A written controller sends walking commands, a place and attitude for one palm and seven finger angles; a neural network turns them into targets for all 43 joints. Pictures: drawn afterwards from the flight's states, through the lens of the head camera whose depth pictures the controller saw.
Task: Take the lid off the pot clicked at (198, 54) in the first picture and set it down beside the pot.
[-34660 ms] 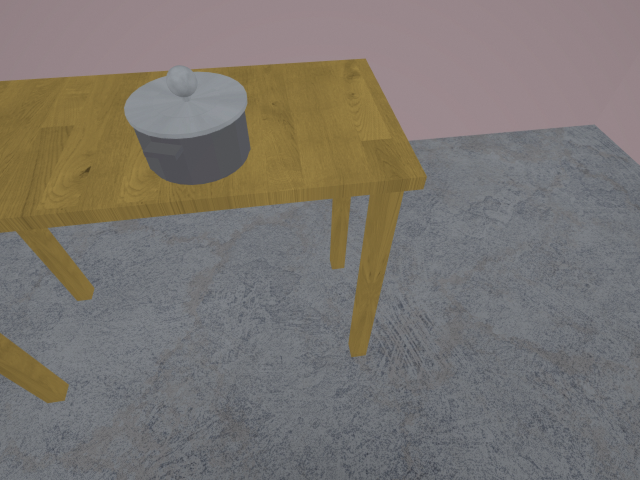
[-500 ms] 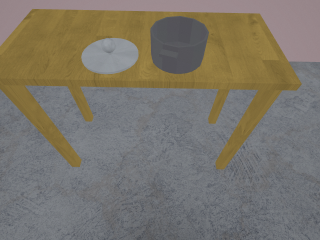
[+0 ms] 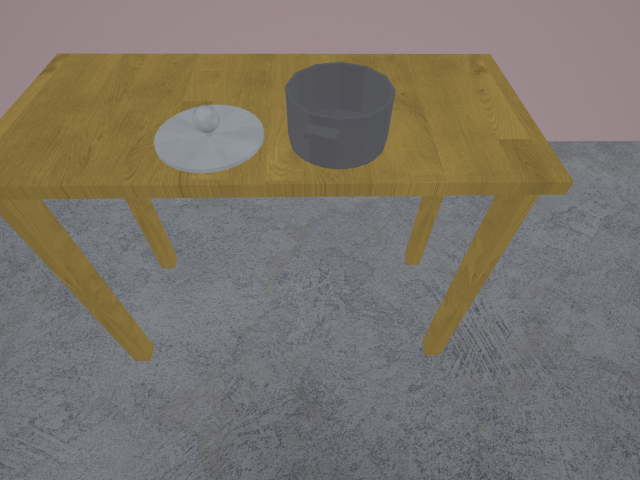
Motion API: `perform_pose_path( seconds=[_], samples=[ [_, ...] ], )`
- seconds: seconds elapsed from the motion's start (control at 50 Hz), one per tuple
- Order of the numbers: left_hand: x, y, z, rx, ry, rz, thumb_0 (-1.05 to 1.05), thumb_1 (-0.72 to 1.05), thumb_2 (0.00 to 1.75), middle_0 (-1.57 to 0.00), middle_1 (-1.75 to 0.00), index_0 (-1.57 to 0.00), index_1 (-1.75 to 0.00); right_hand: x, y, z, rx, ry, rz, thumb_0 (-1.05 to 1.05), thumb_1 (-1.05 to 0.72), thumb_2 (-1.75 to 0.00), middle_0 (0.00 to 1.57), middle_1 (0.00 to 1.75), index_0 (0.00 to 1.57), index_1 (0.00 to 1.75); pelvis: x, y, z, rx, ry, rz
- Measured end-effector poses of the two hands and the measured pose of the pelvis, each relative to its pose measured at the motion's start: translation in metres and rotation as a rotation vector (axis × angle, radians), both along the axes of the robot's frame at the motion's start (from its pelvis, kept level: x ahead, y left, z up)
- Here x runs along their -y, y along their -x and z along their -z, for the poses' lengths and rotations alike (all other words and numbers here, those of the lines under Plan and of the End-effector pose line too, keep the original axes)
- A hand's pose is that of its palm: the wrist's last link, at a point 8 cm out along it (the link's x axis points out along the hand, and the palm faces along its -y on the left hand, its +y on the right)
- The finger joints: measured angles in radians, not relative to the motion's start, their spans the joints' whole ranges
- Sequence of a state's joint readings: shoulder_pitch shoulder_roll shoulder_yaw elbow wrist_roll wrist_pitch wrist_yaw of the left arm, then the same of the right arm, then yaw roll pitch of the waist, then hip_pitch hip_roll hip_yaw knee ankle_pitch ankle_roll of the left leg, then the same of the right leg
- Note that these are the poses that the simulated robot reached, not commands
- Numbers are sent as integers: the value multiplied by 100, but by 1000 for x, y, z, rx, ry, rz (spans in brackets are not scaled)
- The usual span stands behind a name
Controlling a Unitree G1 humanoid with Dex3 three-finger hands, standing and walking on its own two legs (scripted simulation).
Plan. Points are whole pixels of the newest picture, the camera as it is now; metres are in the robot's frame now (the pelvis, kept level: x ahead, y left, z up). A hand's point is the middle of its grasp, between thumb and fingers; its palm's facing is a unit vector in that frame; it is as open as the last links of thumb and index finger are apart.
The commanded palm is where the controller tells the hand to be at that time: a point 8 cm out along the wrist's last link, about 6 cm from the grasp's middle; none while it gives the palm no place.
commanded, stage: let the arm hang, fingers relaxed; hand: left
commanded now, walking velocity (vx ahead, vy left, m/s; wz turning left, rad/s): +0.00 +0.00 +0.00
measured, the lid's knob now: (206, 119) +0.67 +0.23 +0.08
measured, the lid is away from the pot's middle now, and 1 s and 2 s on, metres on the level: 0.24 0.24 0.24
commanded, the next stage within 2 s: look to check the result in 0.98 s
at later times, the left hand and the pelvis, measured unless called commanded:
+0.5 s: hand out of the picture -0.01 +0.18 -0.17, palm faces +0.03 -0.98 -0.20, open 7.3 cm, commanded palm none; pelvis -0.02 +0.01 +0.00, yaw +0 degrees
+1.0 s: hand out of the picture -0.02 +0.18 -0.17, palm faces +0.03 -0.98 -0.19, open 7.3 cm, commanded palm none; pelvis -0.03 +0.01 +0.01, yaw +0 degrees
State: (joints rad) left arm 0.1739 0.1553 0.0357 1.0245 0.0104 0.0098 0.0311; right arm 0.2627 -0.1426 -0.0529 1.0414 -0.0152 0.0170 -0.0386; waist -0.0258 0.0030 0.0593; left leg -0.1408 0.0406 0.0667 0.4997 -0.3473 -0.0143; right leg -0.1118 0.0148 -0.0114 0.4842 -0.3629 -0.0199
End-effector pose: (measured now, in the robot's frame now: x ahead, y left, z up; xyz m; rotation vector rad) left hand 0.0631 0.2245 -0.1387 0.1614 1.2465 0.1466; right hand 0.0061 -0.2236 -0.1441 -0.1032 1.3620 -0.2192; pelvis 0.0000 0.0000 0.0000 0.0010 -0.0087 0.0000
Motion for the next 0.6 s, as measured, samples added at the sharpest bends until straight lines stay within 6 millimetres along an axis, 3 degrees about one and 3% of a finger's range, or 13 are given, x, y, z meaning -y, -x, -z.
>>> perform_pose_path(
  seconds=[0.26, 0.6],
  samples=[
    [-8, 46, 1, -114, -9, -22, 1, 92, 90, -20, -29, -20, -30, -18, 39, 0, -86, -33, 21, 1, -91, -90, 20, 30, 20, 30, -4, 9, -3, 1, 3, 5],
    [-5, 81, 5, -166, 16, -39, 1, 93, 90, -20, -29, -20, -30, -20, 42, -3, -68, -20, 11, 1, -92, -90, 20, 30, 20, 30, -9, 20, -4, 9, 4, 6]
  ],
)
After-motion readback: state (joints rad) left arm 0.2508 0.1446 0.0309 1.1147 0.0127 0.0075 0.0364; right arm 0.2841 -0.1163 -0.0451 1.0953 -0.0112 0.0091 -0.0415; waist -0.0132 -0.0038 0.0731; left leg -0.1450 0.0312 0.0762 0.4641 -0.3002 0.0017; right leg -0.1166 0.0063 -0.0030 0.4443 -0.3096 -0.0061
